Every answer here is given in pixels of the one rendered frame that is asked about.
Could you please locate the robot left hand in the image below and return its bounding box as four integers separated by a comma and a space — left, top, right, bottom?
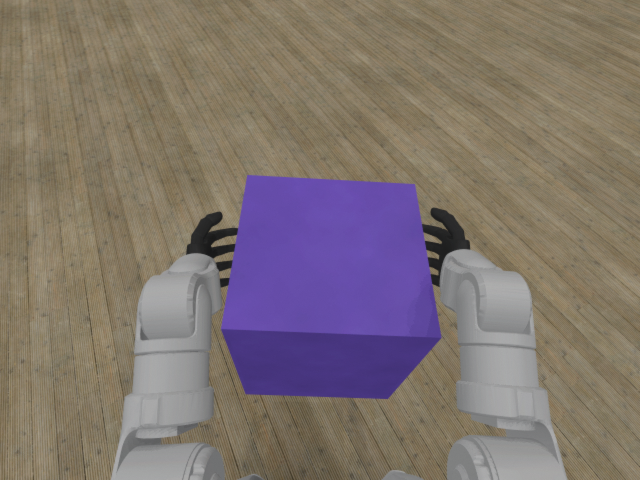
186, 212, 238, 287

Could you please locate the right robot forearm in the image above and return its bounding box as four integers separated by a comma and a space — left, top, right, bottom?
440, 249, 568, 480

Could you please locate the carton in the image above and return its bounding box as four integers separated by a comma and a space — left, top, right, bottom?
221, 175, 442, 399

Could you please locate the left robot forearm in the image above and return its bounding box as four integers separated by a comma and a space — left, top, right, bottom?
111, 253, 223, 480

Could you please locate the robot right hand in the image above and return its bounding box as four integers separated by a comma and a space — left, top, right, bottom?
422, 208, 470, 287

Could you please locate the right robot upper arm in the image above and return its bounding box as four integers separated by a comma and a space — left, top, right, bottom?
447, 435, 566, 480

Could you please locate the left robot upper arm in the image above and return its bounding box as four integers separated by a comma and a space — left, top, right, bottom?
114, 442, 225, 480

